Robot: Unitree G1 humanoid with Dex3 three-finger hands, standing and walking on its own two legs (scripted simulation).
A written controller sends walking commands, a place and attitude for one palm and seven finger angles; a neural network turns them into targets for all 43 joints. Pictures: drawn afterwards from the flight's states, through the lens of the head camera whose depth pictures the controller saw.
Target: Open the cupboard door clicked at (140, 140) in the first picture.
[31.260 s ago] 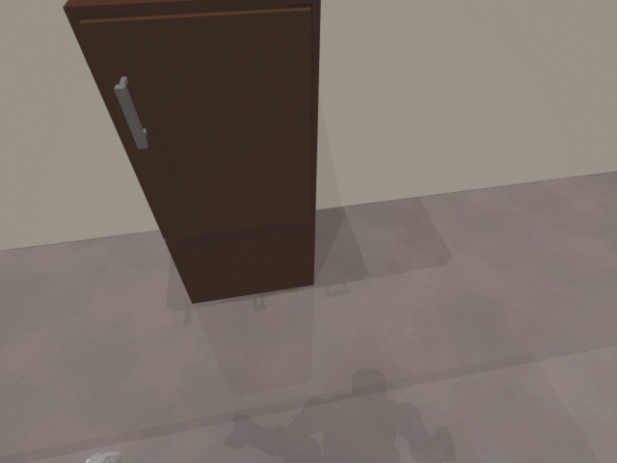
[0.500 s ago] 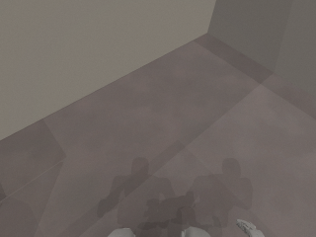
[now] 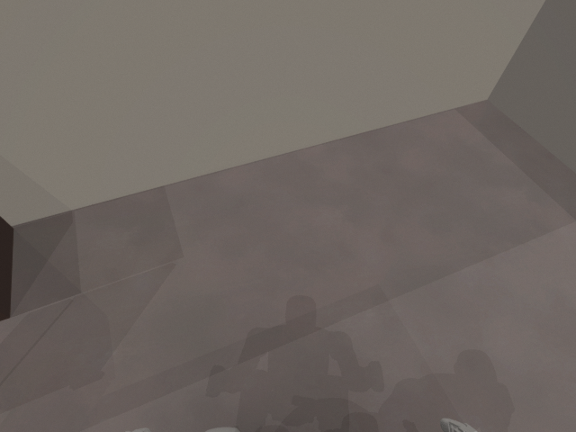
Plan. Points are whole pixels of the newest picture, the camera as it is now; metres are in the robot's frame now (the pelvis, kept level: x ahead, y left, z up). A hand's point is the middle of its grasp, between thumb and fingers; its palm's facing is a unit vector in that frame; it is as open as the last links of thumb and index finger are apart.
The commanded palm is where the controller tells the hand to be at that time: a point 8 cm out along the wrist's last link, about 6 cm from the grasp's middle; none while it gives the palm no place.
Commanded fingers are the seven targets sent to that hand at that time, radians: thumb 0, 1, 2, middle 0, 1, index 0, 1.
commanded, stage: turn to face it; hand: left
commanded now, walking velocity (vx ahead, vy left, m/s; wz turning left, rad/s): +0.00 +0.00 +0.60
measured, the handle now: out of the picture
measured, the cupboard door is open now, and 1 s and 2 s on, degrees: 44 44 44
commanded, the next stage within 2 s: take the last steps up to it in 1.82 s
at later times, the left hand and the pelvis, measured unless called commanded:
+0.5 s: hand out of the picture +0.03 +0.18 -0.14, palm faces +0.29 -0.92 -0.28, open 7.4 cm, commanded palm none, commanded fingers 0.00 0.90 0.90 -0.20 -0.30 -0.20 -0.30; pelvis +0.01 -0.04 +0.01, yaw +18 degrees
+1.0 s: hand out of the picture -0.01 +0.21 -0.14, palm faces +0.56 -0.78 -0.28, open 7.4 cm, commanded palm none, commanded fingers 0.00 0.90 0.90 -0.20 -0.30 -0.20 -0.30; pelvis +0.01 -0.04 +0.01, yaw +34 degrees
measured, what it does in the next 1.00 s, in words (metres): steps on the spot, turning left: right foot, then left foot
